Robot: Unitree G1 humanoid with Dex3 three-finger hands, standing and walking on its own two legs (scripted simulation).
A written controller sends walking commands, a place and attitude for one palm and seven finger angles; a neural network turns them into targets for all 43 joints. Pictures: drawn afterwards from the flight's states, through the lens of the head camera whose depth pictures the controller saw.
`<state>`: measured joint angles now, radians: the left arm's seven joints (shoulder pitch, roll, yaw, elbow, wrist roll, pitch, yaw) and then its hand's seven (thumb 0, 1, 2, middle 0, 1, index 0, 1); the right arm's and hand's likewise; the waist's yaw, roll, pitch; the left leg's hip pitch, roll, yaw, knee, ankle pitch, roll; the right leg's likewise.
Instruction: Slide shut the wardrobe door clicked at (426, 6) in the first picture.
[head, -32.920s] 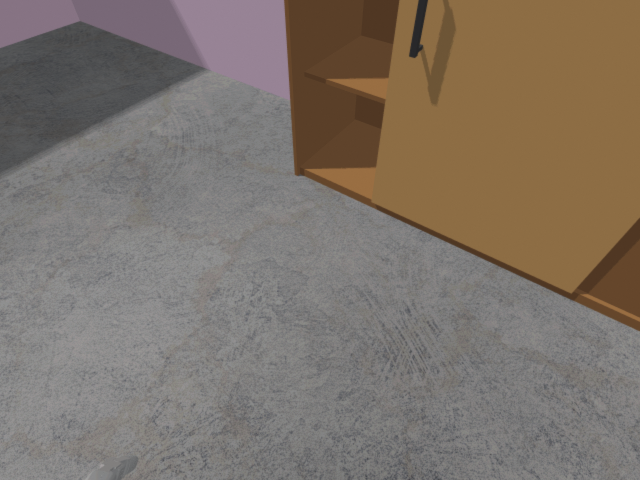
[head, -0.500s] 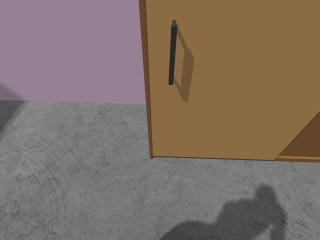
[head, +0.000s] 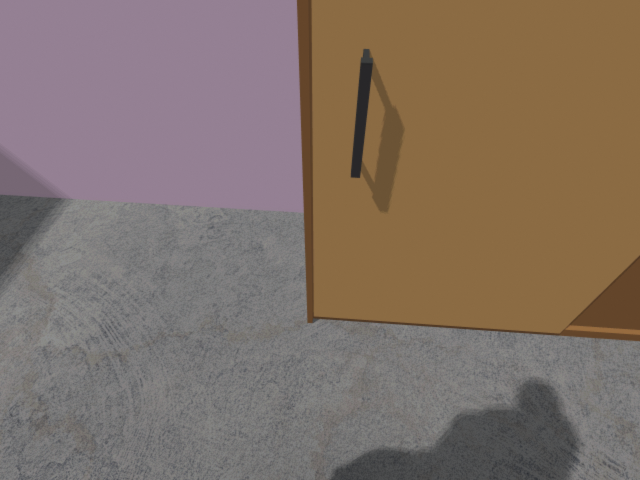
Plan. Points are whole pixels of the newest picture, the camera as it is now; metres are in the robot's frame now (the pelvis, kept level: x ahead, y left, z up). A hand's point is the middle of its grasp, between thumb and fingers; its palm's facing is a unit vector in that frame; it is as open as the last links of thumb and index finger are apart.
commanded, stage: let the arm hang, fingers relaxed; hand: right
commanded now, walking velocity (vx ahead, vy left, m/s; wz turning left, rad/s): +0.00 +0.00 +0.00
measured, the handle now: (360, 118) +0.70 -0.02 +0.08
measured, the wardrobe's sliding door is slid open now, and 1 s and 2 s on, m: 0.00 0.00 0.00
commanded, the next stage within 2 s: look to check the result in 0.04 s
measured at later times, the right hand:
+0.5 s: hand out of the picture +0.08 -0.22 -0.16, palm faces +0.00 +0.96 -0.29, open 7.4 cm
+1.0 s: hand out of the picture +0.11 -0.20 -0.16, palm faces -0.01 +0.96 -0.28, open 7.4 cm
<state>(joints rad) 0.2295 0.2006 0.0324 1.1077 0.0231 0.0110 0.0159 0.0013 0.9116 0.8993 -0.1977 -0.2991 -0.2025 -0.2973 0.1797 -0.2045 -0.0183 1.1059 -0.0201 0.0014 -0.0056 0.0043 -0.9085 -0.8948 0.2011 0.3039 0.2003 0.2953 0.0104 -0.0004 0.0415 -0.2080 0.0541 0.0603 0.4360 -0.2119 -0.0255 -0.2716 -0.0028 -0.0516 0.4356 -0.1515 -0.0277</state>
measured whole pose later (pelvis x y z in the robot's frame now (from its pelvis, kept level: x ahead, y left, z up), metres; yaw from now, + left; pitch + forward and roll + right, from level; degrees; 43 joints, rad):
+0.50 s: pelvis +0.03 +0.01 +0.01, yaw +0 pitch -1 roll +0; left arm 0.11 0.27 0.02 1.12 0.02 0.00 0.01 0.00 0.91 0.90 -0.20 -0.30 -0.20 -0.30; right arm 0.14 -0.28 -0.02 1.14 -0.01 -0.01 0.00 0.01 -0.91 -0.89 0.20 0.30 0.20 0.30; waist 0.00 -0.01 0.06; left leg -0.12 0.04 0.07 0.36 -0.22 -0.01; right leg -0.19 -0.02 -0.04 0.37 -0.16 -0.01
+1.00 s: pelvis +0.05 +0.02 +0.01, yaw +0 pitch -1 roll +0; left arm 0.12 0.28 0.01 1.13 0.02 0.00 0.02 0.00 0.91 0.90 -0.20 -0.30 -0.20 -0.30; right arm 0.13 -0.28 -0.01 1.14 -0.01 -0.01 0.00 0.01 -0.91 -0.89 0.20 0.30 0.20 0.30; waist 0.00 0.00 0.05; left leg -0.07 0.02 0.07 0.32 -0.22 0.00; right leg -0.15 -0.03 -0.04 0.34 -0.17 0.01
